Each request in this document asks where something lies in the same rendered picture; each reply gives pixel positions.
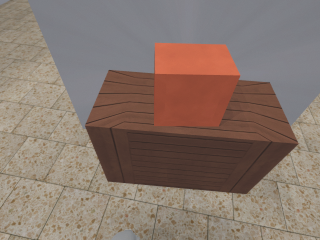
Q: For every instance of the carton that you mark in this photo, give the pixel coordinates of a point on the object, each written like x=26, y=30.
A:
x=193, y=84

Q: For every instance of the pedestal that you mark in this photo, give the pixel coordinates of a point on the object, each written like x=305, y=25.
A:
x=253, y=136

